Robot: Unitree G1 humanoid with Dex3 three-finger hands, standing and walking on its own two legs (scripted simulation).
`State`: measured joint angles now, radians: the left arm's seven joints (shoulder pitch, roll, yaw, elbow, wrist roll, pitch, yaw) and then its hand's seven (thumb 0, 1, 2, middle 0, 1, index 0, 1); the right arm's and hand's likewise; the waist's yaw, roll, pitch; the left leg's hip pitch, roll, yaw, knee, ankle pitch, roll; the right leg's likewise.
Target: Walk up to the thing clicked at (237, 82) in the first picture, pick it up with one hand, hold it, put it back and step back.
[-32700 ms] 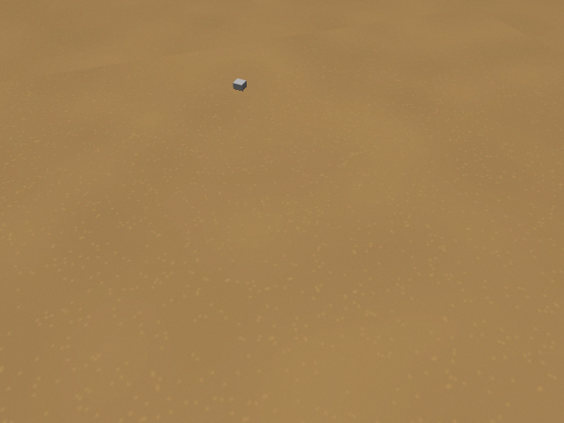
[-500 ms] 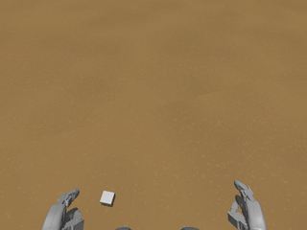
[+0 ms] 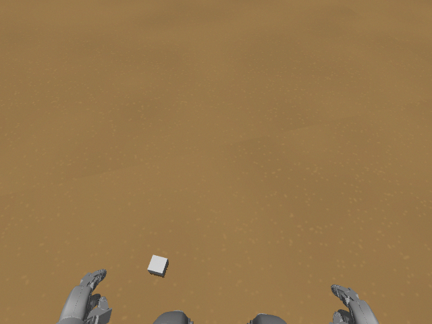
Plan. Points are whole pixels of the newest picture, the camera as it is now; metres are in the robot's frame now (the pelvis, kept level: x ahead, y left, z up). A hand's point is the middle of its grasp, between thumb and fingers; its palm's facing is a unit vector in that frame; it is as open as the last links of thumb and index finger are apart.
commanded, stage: stand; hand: left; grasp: from above
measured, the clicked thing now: (158, 265) +0.42 +0.25 -0.71
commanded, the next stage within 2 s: none
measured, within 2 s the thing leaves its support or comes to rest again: neither
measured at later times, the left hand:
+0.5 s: hand out of the picture +0.05 +0.24 -0.12, palm faces +0.01 -0.95 -0.32, open 7.4 cm
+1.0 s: hand out of the picture +0.06 +0.24 -0.11, palm faces -0.01 -0.94 -0.34, open 7.4 cm
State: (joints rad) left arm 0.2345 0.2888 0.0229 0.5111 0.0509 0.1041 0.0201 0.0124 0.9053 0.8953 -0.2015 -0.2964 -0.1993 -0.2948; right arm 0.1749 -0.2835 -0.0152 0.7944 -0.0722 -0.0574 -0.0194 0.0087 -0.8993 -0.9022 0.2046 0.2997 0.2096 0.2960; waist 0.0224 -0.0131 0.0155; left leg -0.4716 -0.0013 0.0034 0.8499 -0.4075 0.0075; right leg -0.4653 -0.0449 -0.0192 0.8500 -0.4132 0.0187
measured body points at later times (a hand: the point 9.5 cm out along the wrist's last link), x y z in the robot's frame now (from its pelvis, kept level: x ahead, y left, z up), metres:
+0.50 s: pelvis +0.00 +0.01 +0.04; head +0.00 +0.01 +0.49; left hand +0.05 +0.29 -0.10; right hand +0.07 -0.27 -0.10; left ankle +0.02 +0.12 -0.70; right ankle +0.02 -0.13 -0.70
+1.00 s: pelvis +0.00 +0.00 +0.05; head +0.00 -0.01 +0.50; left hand +0.06 +0.29 -0.09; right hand +0.06 -0.29 -0.10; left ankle +0.02 +0.12 -0.70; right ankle +0.02 -0.13 -0.70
